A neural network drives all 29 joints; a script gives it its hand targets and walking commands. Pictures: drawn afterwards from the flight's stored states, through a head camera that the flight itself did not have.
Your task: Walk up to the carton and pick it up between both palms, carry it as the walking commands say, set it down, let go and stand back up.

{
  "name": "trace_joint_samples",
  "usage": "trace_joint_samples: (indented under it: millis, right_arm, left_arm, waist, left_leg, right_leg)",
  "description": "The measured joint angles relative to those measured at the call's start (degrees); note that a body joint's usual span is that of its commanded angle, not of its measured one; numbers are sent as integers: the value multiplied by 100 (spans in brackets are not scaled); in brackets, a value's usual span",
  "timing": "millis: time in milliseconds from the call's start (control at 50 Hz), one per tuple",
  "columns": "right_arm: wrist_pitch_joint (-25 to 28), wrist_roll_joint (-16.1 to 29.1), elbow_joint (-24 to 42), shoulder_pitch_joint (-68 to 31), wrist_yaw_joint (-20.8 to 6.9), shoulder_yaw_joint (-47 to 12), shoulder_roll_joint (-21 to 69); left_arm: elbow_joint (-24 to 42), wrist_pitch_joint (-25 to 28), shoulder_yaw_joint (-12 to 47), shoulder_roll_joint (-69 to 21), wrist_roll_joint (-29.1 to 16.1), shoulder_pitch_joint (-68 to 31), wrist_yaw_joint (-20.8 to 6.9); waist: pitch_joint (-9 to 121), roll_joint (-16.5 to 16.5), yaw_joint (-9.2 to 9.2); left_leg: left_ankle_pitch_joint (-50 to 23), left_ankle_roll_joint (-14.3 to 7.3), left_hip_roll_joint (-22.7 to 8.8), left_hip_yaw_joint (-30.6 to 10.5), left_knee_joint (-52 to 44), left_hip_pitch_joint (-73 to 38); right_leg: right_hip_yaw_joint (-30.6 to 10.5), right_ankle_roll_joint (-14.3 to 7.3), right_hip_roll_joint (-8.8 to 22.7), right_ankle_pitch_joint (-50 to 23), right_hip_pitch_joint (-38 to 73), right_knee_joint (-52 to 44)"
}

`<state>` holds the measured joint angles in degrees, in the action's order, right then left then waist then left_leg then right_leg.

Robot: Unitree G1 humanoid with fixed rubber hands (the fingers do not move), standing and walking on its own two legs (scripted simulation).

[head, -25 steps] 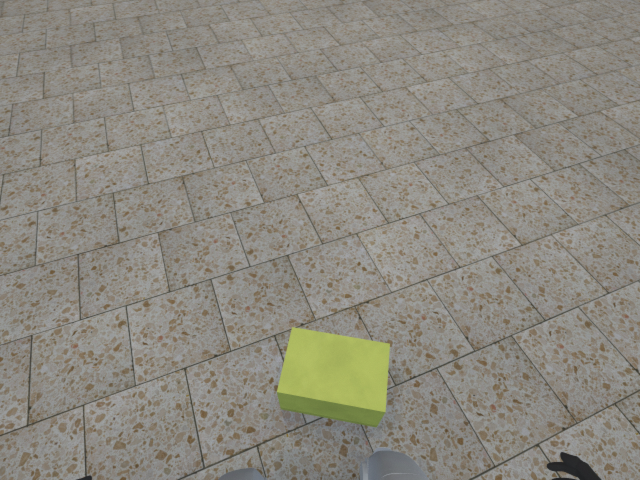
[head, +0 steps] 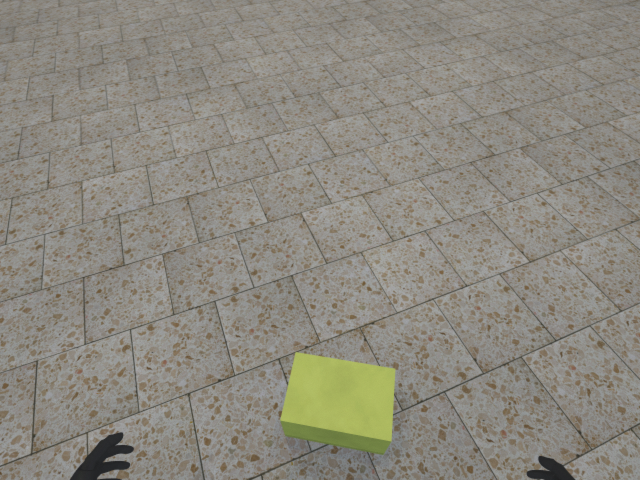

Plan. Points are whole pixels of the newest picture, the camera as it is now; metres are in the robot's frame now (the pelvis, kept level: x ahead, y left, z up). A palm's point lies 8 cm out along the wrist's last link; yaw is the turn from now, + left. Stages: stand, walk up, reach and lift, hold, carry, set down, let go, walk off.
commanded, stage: walk up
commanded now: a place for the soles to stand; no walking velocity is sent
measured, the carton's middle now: (339, 403) +0.41 -0.04 -0.68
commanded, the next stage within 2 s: none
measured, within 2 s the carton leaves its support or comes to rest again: neither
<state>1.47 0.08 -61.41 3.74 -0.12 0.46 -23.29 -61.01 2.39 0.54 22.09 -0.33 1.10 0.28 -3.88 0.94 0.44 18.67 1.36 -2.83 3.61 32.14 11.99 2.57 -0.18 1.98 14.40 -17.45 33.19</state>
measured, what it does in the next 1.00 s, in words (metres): steps on the spot: right foot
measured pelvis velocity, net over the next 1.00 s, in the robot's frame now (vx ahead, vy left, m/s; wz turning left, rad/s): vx -0.02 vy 0.08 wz -0.08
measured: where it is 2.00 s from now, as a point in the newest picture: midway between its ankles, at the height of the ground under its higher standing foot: outside the picture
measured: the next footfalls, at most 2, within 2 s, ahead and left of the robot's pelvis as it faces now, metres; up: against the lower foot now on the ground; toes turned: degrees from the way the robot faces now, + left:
right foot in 0.84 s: +0.05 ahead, -0.05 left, +0.00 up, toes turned -4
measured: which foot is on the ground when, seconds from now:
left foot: down 0.00-1.00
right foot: down 0.00-0.66, up 0.68-0.82, down 0.84-1.00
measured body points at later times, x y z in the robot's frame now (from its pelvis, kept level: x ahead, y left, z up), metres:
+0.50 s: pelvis +0.01 +0.01 +0.01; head +0.03 +0.00 +0.46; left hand +0.11 +0.33 -0.10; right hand +0.12 -0.31 -0.11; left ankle -0.01 +0.13 -0.73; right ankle +0.04 -0.12 -0.73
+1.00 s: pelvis -0.02 +0.08 -0.02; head +0.01 +0.06 +0.43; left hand +0.11 +0.40 -0.11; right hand +0.06 -0.25 -0.14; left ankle -0.02 +0.19 -0.73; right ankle +0.01 -0.05 -0.73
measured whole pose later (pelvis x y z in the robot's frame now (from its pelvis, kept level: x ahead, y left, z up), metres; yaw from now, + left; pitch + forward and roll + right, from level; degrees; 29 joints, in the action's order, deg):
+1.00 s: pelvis -0.02 +0.08 -0.02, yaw -5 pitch -2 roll -1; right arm -2.2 -0.8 -50.7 8.2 -1.8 4.0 -23.5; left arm -53.1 2.9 -1.5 24.1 1.6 9.7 2.2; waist -6.6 3.0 0.9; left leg 25.7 -1.7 -1.1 0.8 42.1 16.5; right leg 2.1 -0.8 0.5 17.9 -20.2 40.3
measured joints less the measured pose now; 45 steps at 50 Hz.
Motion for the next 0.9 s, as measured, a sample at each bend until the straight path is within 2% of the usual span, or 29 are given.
trace_joint_samples:
  millis: [260, 460, 520, 600, 620, 660, 720, 780, 820, 860, 900]
  right_arm:
    - [-32, -18, -313, -267, -21, 2, 54]
    - [-124, -79, -249, -218, -62, 53, 99]
    - [-294, -107, 68, -236, -122, 173, -57]
    - [-428, -168, 434, -162, -243, 328, -224]
    - [-435, -187, 494, -113, -270, 360, -246]
    - [-430, -266, 569, 8, -299, 426, -241]
    - [-441, -309, 701, 161, -309, 461, -145]
    - [-457, -302, 879, 276, -256, 463, -69]
    - [-463, -249, 991, 333, -238, 449, -70]
    - [-463, -163, 1068, 369, -219, 431, -93]
    - [-481, -81, 1100, 388, -195, 404, -79]
  left_arm:
    - [-457, -39, -28, -83, 28, 19, -49]
    - [-466, -42, -74, -99, 43, 112, -13]
    - [-295, 38, -128, -56, 66, 233, 127]
    - [-1, 35, -233, 147, 159, 385, 253]
    - [63, 22, -251, 213, 172, 409, 269]
    - [162, -24, -272, 338, 160, 442, 288]
    - [238, -103, -305, 434, 80, 587, 328]
    - [300, -94, -314, 409, 22, 739, 314]
    - [360, -47, -301, 343, 70, 850, 275]
    - [424, -5, -286, 254, 142, 907, 254]
    - [529, 38, -260, 194, 193, 917, 231]
  waist:
    - [44, -30, -75]
    - [45, 20, -78]
    - [-38, 178, -30]
    - [-178, 235, -28]
    - [-201, 223, -17]
    - [-252, 122, -14]
    - [-289, 28, -8]
    - [-350, 32, 78]
    - [-368, 100, 108]
    - [-408, 224, 111]
    - [-413, 304, 112]
  left_leg:
    - [-405, -3, 21, 44, -897, -508]
    - [-487, -32, 48, 61, -1051, -570]
    - [-228, -88, 1, -21, -422, -184]
    - [552, -248, 92, -274, 533, 330]
    - [526, -294, 92, -287, 467, 354]
    - [-60, -253, 183, -192, 386, 387]
    - [93, -310, 232, -21, 467, 373]
    - [126, -375, 237, 88, 428, 302]
    - [188, -381, 196, 158, 537, 315]
    - [333, -358, 105, 194, 781, 360]
    - [616, -302, 111, 74, 1043, 453]
  right_leg:
    - [-5, 36, -28, -401, 501, -883]
    - [-15, 71, -11, -497, 582, -1074]
    - [-2, 67, -46, -450, 395, -877]
    - [-64, 126, 46, -289, 47, -388]
    - [-79, 170, 91, -230, -47, -233]
    - [-173, 221, 215, -68, -246, 139]
    - [-355, 36, 63, 1107, -587, 1206]
    - [-171, -21, -49, 1451, -545, 1423]
    - [22, -31, -131, 1216, -279, 915]
    - [78, -139, -246, 278, -41, 377]
    - [81, -166, -279, 105, -73, 439]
